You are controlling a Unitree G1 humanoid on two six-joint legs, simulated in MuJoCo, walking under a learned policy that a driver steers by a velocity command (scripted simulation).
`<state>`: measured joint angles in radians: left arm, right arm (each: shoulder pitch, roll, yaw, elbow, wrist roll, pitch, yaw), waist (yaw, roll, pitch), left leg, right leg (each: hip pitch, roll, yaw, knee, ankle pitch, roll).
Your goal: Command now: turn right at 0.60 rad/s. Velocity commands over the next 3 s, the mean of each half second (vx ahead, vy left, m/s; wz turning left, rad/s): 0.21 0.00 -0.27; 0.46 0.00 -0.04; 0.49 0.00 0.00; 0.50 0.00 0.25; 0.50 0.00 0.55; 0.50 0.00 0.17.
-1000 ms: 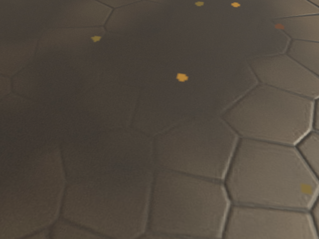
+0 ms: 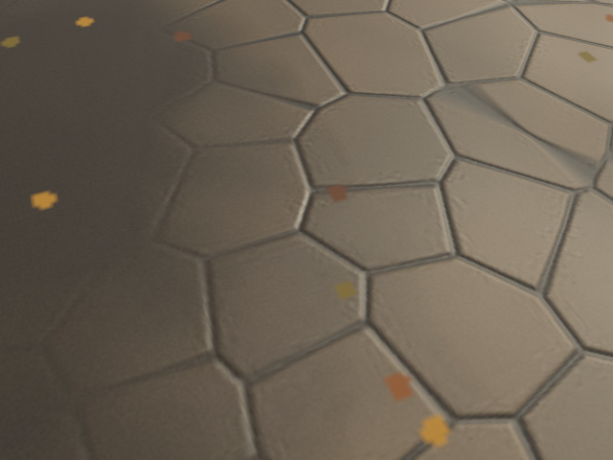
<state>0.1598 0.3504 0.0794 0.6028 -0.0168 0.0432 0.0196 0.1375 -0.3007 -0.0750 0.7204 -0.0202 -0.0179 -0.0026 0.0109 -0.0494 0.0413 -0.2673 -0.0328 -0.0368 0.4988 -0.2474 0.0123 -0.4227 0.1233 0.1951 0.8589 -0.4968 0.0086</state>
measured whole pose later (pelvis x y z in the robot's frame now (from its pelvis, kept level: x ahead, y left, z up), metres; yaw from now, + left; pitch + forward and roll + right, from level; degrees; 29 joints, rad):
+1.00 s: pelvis +0.33 -0.02 +0.01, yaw -6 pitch +1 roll +1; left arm 0.23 0.31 0.04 0.71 -0.01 -0.06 0.01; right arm 0.30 -0.28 -0.04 0.79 0.00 -0.09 0.03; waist -0.03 -0.04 0.04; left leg -0.21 -0.07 0.06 0.35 -0.15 0.08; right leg -0.58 -0.10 0.04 1.09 -0.28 0.00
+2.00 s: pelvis +0.89 -0.07 +0.00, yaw +4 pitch +1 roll -1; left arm 0.23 0.30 0.04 0.76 0.00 -0.11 0.00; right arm 0.24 -0.30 -0.06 0.72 0.01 -0.06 0.04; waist -0.01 -0.02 0.05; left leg -0.34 -0.10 -0.02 0.47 -0.15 0.10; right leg -0.42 -0.04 0.04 1.14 -0.37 0.00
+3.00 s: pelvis +1.39 +0.08 +0.00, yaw +24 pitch +1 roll +0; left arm 0.31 0.31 0.05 0.87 -0.03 -0.07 -0.01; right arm 0.18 -0.26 -0.05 0.68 -0.01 -0.07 0.02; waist 0.02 -0.04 0.04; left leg -0.31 0.00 0.08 0.47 -0.19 0.04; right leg -0.42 -0.07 0.03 1.14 -0.38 0.00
